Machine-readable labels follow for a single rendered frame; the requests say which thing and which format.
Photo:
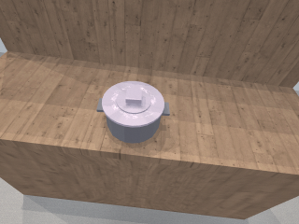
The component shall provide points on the lid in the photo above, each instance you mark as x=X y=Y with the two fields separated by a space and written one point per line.
x=130 y=114

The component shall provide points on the table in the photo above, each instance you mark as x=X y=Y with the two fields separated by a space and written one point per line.
x=227 y=68

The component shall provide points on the knob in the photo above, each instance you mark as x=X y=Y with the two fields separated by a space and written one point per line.
x=133 y=96

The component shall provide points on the pot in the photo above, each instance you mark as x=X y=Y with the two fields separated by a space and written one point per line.
x=133 y=135

